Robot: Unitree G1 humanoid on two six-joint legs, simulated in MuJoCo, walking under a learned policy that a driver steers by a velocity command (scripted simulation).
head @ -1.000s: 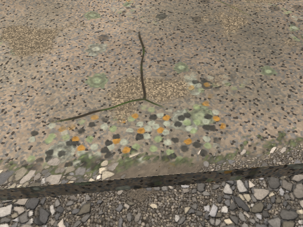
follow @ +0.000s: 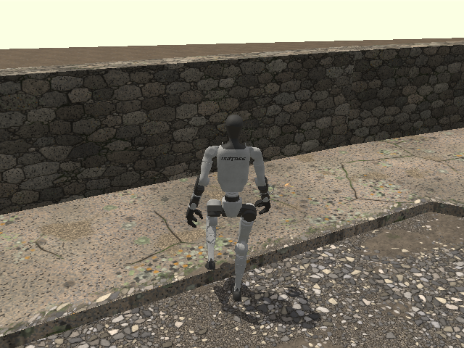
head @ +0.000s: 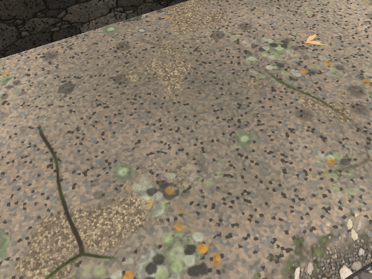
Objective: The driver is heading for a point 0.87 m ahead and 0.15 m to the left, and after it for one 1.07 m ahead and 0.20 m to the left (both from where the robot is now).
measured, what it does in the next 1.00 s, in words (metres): climbs: left foot 0.11 m higher, then right foot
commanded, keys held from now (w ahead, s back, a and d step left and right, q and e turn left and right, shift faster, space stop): w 0.10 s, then no key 0.72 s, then q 0.18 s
